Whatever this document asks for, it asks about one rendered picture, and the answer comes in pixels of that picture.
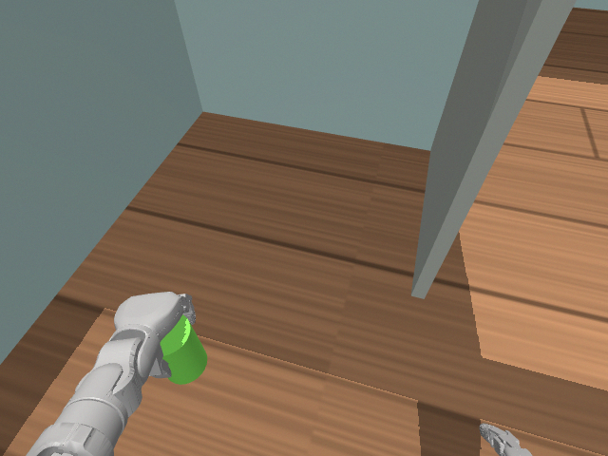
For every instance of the can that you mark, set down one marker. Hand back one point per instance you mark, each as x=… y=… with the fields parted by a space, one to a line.
x=183 y=352

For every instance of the left robot arm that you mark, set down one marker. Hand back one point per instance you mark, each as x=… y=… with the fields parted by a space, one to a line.
x=95 y=416

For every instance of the right robot hand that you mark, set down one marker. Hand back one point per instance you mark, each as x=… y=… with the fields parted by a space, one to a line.
x=504 y=443

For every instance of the left robot hand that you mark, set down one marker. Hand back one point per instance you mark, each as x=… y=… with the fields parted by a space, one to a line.
x=160 y=312

